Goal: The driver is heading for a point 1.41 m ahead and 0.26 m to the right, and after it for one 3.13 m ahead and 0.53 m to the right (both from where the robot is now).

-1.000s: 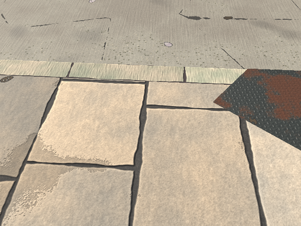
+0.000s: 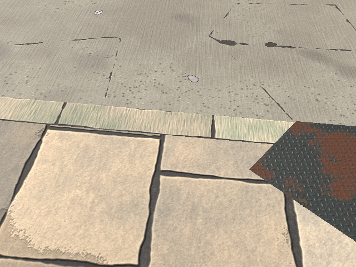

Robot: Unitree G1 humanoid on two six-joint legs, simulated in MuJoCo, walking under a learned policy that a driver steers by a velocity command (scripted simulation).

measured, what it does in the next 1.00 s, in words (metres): walks ahead: left foot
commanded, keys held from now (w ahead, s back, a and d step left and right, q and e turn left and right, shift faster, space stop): no key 0.38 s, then w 0.62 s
